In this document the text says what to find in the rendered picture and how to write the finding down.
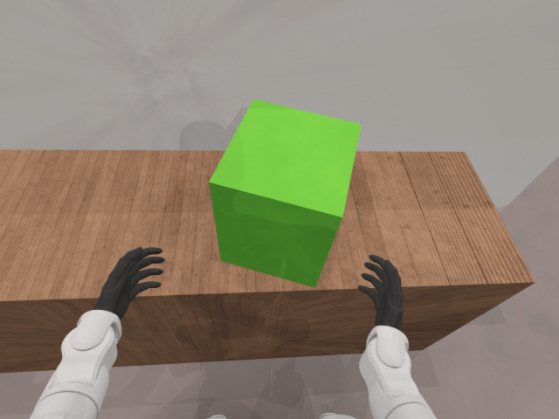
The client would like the right robot forearm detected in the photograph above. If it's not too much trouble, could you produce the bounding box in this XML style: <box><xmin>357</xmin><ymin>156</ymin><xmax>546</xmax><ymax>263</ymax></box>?
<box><xmin>359</xmin><ymin>326</ymin><xmax>437</xmax><ymax>419</ymax></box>

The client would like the left robot forearm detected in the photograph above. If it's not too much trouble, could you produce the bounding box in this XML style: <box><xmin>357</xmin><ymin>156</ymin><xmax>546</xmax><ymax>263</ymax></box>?
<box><xmin>30</xmin><ymin>310</ymin><xmax>121</xmax><ymax>419</ymax></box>

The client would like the right robot hand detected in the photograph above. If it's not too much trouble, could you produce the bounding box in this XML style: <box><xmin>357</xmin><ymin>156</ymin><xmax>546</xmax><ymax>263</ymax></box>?
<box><xmin>358</xmin><ymin>255</ymin><xmax>404</xmax><ymax>332</ymax></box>

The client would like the pedestal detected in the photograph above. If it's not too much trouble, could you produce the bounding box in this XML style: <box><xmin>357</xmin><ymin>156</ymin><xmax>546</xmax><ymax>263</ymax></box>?
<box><xmin>0</xmin><ymin>149</ymin><xmax>535</xmax><ymax>373</ymax></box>

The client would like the left robot hand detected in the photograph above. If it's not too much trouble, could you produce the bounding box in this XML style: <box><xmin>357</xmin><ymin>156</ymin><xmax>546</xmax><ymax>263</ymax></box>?
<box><xmin>94</xmin><ymin>247</ymin><xmax>165</xmax><ymax>320</ymax></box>

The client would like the carton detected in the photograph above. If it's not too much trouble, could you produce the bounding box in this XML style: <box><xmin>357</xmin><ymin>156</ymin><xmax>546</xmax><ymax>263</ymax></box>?
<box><xmin>209</xmin><ymin>100</ymin><xmax>362</xmax><ymax>288</ymax></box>

